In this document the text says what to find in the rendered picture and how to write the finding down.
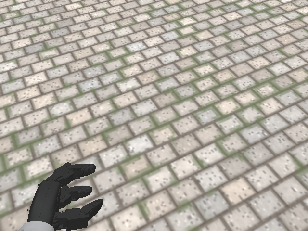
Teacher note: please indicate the robot left forearm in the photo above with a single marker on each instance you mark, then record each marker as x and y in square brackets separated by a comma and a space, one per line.
[36, 225]

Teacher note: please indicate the robot left hand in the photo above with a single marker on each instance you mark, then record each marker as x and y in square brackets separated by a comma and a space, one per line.
[54, 194]

